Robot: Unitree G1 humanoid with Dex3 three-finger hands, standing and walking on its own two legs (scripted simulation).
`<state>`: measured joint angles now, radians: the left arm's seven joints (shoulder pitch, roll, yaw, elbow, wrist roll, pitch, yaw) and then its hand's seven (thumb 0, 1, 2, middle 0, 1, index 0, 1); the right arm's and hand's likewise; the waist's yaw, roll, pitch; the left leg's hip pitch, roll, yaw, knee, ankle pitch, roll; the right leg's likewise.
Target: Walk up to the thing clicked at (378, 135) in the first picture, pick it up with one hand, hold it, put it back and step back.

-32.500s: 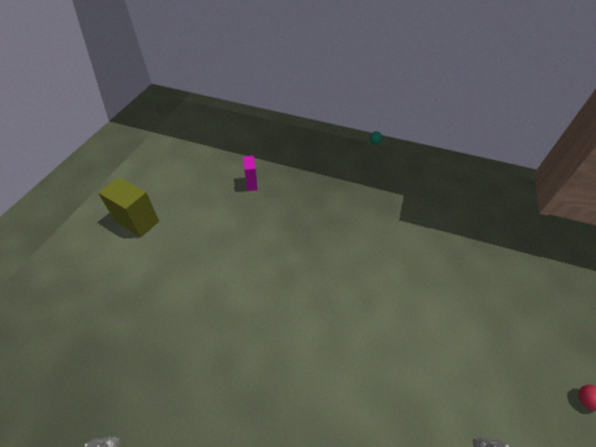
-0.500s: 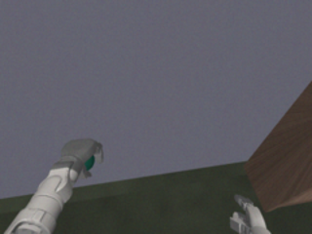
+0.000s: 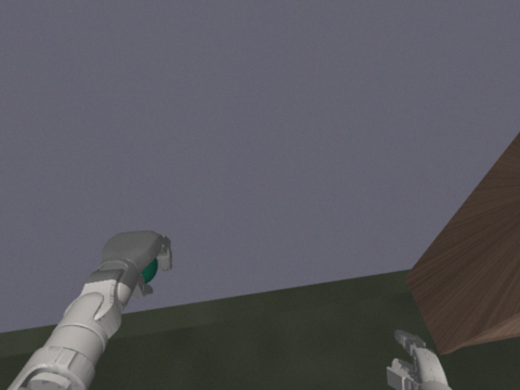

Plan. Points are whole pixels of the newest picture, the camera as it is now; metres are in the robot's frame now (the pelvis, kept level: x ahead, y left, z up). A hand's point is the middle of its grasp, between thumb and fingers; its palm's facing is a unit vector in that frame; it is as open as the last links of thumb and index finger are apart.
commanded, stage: crouch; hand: left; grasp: from above
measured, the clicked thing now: (138, 266) +0.31 +0.23 -0.05
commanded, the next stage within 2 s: lower in 2.00 s
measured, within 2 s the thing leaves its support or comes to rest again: neither
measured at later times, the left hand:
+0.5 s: hand (155, 296) +0.30 +0.23 -0.16, palm faces -0.46 +0.01 -0.89, open 7.4 cm
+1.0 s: hand (182, 310) +0.35 +0.24 -0.40, palm faces -0.48 +0.00 -0.88, open 7.1 cm
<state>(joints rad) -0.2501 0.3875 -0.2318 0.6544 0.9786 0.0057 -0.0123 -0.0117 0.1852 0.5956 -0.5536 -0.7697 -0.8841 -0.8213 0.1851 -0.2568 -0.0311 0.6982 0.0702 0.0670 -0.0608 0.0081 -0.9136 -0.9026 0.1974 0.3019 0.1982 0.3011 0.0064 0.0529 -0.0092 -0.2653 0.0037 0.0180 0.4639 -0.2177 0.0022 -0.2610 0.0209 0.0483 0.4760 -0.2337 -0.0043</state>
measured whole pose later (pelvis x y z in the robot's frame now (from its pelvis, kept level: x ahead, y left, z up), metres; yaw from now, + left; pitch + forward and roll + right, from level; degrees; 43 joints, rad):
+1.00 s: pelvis -0.07 +0.02 -0.26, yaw -1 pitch +35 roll -4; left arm -0.74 0.45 -0.05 1.26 1.16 -0.07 0.34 -0.02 0.19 0.60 -0.55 -0.77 -0.88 -0.82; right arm 0.23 -0.22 -0.04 0.75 -0.05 -0.03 0.00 0.00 -0.90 -0.90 0.20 0.30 0.20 0.30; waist -0.15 0.06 -0.21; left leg -1.80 0.00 -0.02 1.78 -0.60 0.03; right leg -1.75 0.03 -0.01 1.75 -0.62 0.02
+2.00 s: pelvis -0.08 +0.00 -0.42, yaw -5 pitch +36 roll -6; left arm -0.94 0.66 0.08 1.46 1.24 -0.17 0.44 -0.05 0.20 0.56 -0.59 -0.67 -0.94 -0.73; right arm 0.16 -0.26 0.04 0.76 -0.14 -0.07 0.12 0.00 -0.92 -0.90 0.20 0.30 0.20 0.30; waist -0.22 0.00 -0.07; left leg -2.28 0.01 -0.10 2.32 -0.67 0.00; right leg -2.21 0.06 -0.09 2.26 -0.68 0.00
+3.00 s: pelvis -0.07 +0.01 -0.46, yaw -10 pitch +33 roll -10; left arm -0.97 0.80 0.14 1.60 1.26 -0.21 0.55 -0.06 0.20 0.54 -0.60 -0.65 -0.99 -0.72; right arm 0.11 -0.28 0.17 0.73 -0.20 -0.13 0.19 0.00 -0.91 -0.90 0.20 0.30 0.20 0.30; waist -0.29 -0.07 0.06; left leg -2.37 0.02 -0.18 2.51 -0.72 0.00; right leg -2.29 0.08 -0.16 2.39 -0.70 0.01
